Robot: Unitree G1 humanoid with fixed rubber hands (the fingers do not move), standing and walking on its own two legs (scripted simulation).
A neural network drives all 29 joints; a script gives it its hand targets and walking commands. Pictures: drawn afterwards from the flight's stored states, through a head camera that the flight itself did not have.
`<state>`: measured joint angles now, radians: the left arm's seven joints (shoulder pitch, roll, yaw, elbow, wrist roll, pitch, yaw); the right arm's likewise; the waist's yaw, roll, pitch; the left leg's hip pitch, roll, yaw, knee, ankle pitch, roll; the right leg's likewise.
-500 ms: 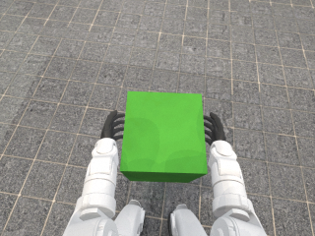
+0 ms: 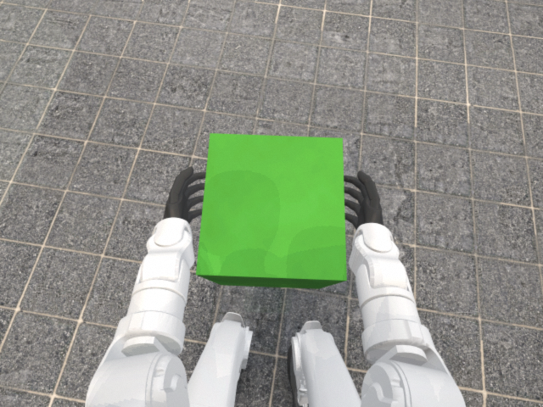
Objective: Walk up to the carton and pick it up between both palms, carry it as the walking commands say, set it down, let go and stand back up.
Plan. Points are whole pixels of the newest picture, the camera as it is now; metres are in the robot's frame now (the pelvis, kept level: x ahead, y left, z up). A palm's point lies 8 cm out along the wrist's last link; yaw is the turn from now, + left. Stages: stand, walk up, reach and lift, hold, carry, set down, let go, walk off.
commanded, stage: set down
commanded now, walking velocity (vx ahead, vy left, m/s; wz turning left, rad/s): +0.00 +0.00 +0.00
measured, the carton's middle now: (272, 222) +0.41 +0.02 -0.15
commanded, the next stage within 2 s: none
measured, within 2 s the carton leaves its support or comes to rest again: neither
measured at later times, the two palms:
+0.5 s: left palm (197, 222) +0.40 +0.16 -0.16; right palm (358, 230) +0.41 -0.13 -0.15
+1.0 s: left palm (205, 224) +0.43 +0.16 -0.25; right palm (344, 228) +0.43 -0.13 -0.24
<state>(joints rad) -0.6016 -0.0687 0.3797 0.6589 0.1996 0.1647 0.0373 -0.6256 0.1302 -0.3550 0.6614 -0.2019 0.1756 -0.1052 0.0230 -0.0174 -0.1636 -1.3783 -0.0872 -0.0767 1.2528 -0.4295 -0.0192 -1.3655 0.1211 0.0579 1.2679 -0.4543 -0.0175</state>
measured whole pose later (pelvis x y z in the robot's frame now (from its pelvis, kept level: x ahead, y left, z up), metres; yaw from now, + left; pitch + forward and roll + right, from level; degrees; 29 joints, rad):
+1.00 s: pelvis -0.04 +0.01 -0.15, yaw +0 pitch +40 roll -1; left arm -0.96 0.04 0.35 0.82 0.11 0.17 0.11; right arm -1.00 0.00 -0.42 0.80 -0.15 0.20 -0.11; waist 0.00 -0.02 -0.07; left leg -1.96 -0.15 -0.06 1.78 -0.52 -0.03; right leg -1.94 0.17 0.05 1.80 -0.56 0.04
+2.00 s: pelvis -0.05 +0.02 -0.25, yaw -2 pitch +39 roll -1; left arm -1.30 0.20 0.24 0.95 -0.03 0.18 0.14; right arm -1.29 -0.14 -0.32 0.90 0.01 0.19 -0.17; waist -0.01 0.00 0.20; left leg -2.24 -0.16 -0.02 2.12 -0.55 -0.03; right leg -2.22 0.19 0.03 2.13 -0.59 0.07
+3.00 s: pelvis -0.05 +0.02 -0.27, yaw -2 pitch +34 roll -1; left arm -1.41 0.24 0.21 1.12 -0.04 0.13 0.13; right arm -1.36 -0.17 -0.29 1.03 0.03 0.14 -0.17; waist 0.00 -0.01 0.30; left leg -2.24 -0.11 0.00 2.19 -0.56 -0.01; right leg -2.22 0.15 0.00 2.20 -0.59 0.04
